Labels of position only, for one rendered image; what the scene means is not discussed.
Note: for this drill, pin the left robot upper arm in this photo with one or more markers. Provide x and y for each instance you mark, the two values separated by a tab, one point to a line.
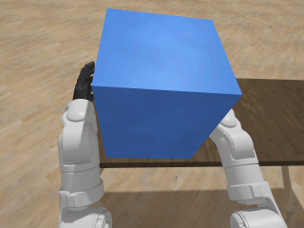
92	217

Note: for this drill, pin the left robot hand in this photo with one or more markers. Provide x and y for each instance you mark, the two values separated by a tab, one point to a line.
83	86

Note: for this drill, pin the left robot forearm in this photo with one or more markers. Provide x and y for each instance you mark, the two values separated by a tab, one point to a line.
79	158

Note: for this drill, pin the right robot upper arm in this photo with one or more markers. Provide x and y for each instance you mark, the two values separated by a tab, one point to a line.
260	217

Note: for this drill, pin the carton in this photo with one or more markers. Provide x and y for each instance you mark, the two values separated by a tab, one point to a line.
161	84

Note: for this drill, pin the table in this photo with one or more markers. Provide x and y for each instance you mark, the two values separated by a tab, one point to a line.
271	111

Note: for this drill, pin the right robot forearm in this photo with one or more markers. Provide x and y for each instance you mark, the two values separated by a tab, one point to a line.
241	167

